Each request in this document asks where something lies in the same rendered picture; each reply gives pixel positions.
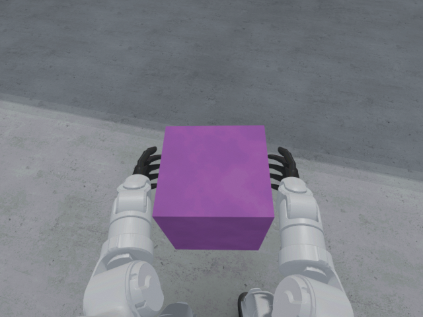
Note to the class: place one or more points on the right robot shin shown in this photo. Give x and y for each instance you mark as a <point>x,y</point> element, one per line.
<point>253,290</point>

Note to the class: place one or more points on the right robot upper arm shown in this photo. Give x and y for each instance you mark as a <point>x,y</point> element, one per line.
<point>300,296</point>

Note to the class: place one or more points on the carton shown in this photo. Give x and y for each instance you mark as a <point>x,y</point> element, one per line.
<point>213,189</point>

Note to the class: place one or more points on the robot right hand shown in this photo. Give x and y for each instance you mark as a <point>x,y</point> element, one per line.
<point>288,169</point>

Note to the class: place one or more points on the left robot forearm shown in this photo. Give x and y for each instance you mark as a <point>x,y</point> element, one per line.
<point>129,235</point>

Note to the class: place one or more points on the left robot thigh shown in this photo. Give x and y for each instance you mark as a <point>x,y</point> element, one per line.
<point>177,310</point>

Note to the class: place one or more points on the robot left hand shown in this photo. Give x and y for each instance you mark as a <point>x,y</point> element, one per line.
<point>143,165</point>

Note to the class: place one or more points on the right robot forearm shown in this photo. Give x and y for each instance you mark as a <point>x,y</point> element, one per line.
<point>303,250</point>

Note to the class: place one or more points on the left robot upper arm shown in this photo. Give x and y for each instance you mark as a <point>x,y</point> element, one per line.
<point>129,290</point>

